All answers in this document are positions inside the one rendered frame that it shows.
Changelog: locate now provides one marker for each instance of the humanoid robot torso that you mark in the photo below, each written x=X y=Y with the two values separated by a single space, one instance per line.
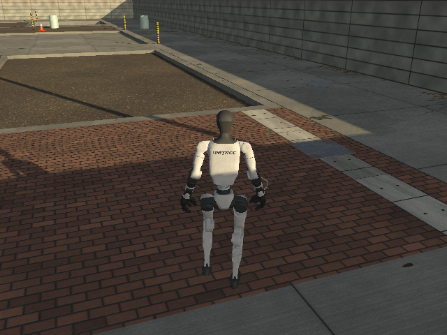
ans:
x=224 y=162

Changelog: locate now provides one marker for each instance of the robot left forearm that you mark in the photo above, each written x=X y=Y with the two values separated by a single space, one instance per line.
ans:
x=190 y=185

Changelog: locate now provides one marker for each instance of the robot right forearm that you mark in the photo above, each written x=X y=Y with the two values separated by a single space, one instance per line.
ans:
x=258 y=185

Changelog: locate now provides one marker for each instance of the right robot upper arm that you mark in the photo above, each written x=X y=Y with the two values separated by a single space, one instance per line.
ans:
x=245 y=147

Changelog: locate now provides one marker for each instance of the left robot upper arm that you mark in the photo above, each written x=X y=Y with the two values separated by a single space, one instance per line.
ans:
x=198 y=158

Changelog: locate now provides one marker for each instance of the robot right hand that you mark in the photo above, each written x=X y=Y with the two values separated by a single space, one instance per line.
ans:
x=256 y=198

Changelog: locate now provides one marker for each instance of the robot left hand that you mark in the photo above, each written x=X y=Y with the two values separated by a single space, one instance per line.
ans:
x=185 y=202

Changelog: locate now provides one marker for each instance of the robot left foot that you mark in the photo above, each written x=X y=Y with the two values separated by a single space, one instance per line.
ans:
x=206 y=270

